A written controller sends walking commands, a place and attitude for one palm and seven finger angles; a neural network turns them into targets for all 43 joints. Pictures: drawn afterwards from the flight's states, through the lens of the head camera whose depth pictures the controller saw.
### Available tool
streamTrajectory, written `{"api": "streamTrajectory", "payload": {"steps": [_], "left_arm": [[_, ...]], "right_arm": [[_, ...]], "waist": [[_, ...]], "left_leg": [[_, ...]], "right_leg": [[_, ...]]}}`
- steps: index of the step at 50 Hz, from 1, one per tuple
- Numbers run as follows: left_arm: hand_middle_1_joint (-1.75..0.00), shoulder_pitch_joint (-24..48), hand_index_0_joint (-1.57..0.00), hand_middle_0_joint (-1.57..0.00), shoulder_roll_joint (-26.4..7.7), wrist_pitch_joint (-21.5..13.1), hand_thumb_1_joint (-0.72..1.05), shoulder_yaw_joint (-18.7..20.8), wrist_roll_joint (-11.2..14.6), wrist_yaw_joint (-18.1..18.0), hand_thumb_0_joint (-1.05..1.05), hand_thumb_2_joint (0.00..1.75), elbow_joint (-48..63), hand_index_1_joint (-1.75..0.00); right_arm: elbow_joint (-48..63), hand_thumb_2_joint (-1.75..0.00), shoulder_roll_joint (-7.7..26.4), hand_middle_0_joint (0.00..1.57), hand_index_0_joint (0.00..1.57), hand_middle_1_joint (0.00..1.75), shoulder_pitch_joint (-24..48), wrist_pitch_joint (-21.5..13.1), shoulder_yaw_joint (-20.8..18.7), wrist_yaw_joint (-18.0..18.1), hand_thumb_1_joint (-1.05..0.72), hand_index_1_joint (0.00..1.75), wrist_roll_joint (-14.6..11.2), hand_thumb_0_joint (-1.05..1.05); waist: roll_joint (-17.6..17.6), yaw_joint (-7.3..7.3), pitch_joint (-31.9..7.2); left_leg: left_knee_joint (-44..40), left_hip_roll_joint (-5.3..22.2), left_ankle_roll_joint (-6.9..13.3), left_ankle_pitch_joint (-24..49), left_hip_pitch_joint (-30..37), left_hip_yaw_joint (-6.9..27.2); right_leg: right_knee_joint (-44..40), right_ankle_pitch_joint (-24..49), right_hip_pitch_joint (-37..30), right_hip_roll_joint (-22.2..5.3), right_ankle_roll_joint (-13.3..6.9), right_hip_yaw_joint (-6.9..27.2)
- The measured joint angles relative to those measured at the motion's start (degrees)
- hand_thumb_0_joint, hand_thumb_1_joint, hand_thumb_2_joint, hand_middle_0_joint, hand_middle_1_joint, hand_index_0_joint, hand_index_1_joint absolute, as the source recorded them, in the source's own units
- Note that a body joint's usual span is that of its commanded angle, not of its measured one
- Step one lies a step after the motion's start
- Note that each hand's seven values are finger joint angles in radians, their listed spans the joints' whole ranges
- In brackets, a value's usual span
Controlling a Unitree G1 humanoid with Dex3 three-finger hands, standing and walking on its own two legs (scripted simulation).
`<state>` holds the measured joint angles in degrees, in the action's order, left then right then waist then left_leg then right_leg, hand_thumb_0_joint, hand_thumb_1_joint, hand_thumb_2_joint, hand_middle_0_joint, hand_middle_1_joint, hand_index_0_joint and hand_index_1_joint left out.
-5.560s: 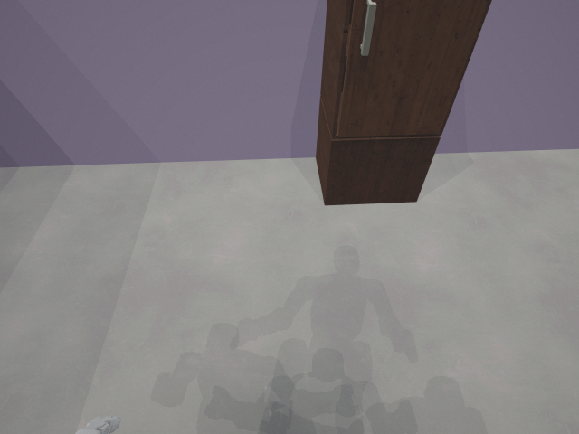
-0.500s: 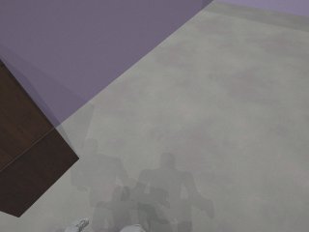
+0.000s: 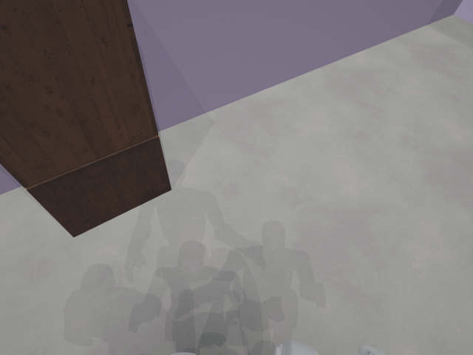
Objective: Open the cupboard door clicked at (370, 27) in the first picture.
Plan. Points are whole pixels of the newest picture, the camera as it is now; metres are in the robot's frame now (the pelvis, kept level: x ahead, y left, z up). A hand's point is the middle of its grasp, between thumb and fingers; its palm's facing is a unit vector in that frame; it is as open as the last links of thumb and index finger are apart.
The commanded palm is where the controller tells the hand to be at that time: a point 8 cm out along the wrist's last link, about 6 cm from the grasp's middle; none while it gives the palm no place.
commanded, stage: turn to face it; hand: left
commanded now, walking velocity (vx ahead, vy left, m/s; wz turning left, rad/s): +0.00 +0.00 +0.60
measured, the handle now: out of the picture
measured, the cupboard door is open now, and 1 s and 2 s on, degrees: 0 0 0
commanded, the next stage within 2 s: take the last steps up to it in 0.98 s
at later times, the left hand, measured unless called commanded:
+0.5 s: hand out of the picture +0.04 +0.16 -0.13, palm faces +0.30 -0.91 -0.29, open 7.4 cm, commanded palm none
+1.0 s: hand out of the picture -0.10 +0.22 -0.16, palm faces +0.54 -0.80 -0.24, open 7.4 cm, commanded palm none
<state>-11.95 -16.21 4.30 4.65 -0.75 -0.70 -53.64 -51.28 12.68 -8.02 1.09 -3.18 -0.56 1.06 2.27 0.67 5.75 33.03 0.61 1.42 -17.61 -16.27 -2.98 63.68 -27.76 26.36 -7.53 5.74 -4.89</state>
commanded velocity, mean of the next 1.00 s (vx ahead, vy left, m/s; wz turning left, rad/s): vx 0.00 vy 0.00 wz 0.45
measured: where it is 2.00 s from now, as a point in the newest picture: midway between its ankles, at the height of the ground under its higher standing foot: outside the picture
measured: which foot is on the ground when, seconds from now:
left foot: down 0.00-0.30, up 0.32-0.72, down 0.74-1.00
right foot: up 0.00-0.26, down 0.28-0.74, up 0.76-1.00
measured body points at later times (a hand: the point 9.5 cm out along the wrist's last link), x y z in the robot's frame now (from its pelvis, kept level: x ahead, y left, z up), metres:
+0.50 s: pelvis +0.00 -0.05 +0.01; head +0.04 -0.08 +0.46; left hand +0.03 +0.21 -0.11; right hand +0.14 -0.29 -0.15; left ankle -0.06 +0.09 -0.63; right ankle +0.02 -0.15 -0.73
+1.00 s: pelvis -0.03 +0.01 +0.01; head -0.02 +0.04 +0.46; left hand -0.13 +0.26 -0.15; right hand +0.18 -0.15 -0.12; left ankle -0.06 +0.08 -0.73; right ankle +0.03 -0.15 -0.65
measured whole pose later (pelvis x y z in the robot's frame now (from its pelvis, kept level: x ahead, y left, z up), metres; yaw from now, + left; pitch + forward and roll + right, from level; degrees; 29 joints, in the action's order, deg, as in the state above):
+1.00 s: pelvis -0.03 +0.01 +0.01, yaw +30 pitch -1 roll -1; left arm -13.0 -15.0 3.6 3.8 -0.9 -0.6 -55.5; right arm -53.3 10.7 -8.4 0.9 -1.6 0.3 0.8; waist 1.7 1.4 3.9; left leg 25.6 -0.7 3.7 -12.6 -12.5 -3.4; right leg 63.1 -20.9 26.1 -6.7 5.6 -2.0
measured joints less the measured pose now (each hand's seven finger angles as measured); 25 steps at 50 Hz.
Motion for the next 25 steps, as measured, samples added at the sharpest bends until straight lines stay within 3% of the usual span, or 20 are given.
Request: {"api": "streamTrajectory", "payload": {"steps": [7, 11, 14, 16, 18, 21, 25], "left_arm": [[-0.3, 3.2, -0.2, -0.19, 0.8, -0.8, 0.91, -0.4, 0.3, 0.2, 0.01, 0.9, 2.4, -0.3], [-0.3, 5.0, -0.2, -0.19, 2.0, -1.3, 0.91, -1.0, 0.6, 0.1, 0.0, 0.9, 3.7, -0.3], [-0.3, 5.3, -0.2, -0.2, 2.9, -2.4, 0.91, -1.7, 0.8, 0.1, 0.0, 0.9, 4.9, -0.3], [-0.3, 5.3, -0.2, -0.2, 4.2, -3.3, 0.91, -2.4, 0.3, -0.1, 0.0, 0.9, 5.2, -0.3], [-0.3, 4.5, -0.2, -0.2, 5.2, -3.6, 0.91, -3.2, 0.1, -0.1, 0.0, 0.9, 5.4, -0.3], [-0.3, 2.7, -0.2, -0.2, 6.1, -3.5, 0.91, -3.4, 0.0, -0.3, 0.0, 0.9, 5.1, -0.3], [-0.3, 1.0, -0.2, -0.2, 6.4, -3.5, 0.91, -3.6, -0.1, -0.4, 0.0, 0.9, 4.1, -0.3]], "right_arm": [[-0.8, -0.9, -0.1, 0.2, 0.2, 0.3, -1.7, 0.5, 0.2, 0.2, -0.91, 0.29, 0.2, 0.0], [-1.2, -0.9, 0.3, 0.2, 0.21, 0.3, -2.6, 1.0, -0.2, 0.1, -0.91, 0.3, 0.4, 0.0], [-1.4, -0.9, 0.9, 0.2, 0.21, 0.3, -3.4, 1.5, -0.8, 0.0, -0.91, 0.3, 0.2, 0.0], [-1.7, -0.9, 2.0, 0.2, 0.2, 0.3, -3.6, 1.9, -1.5, 0.1, -0.91, 0.29, -0.2, 0.01], [-2.0, -0.9, 2.7, 0.2, 0.2, 0.3, -4.1, 2.6, -2.2, 0.0, -0.91, 0.29, -0.1, 0.01], [-2.5, -0.9, 3.4, 0.2, 0.2, 0.3, -4.2, 3.3, -2.7, -0.6, -0.91, 0.29, 0.2, 0.01], [-2.7, -0.9, 3.8, 0.2, 0.2, 0.3, -4.1, 3.5, -2.8, -1.1, -0.91, 0.29, 0.2, 0.01]], "waist": [[-1.8, -1.14, -0.9], [-2.9, -2.24, -1.3], [-3.8, -2.68, -1.9], [-5.8, -2.93, -1.7], [-6.2, -3.14, -2.1], [-5.8, -2.92, -2.4], [-5.2, -3.07, -2.0]], "left_leg": [[-4.6, -1.8, 0.0, 3.3, 1.5, 4.2], [-3.7, -2.7, -0.9, 3.4, 0.6, 6.9], [-0.8, -3.5, -2.1, 2.3, -1.2, 8.9], [5.8, -3.4, -2.7, -2.9, -3.8, 9.6], [17.6, -4.1, -3.1, -9.0, -7.7, 7.9], [31.1, -2.7, -4.1, -6.9, -11.4, 5.0], [34.9, 0.2, -5.5, -3.2, -12.6, 3.8]], "right_leg": [[-6.5, 3.3, 0.1, 2.0, 0.7, 3.8], [-16.3, 3.2, -3.8, 3.7, 0.3, 4.2], [-28.2, 9.0, -9.1, 5.0, -0.3, 3.6], [-29.3, 10.0, -10.2, 5.6, -4.3, 1.6], [-29.2, 9.1, -11.1, 4.4, -6.3, -0.1], [-31.8, 9.7, -13.4, 3.0, -6.6, -1.8], [-34.0, 10.5, -15.4, 1.6, -6.4, -4.8]]}}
